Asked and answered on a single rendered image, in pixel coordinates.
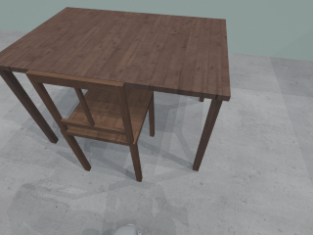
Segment table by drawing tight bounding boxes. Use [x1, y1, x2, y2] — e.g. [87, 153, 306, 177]
[0, 7, 231, 171]

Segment chair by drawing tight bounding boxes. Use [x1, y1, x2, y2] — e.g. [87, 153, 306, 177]
[25, 70, 155, 182]

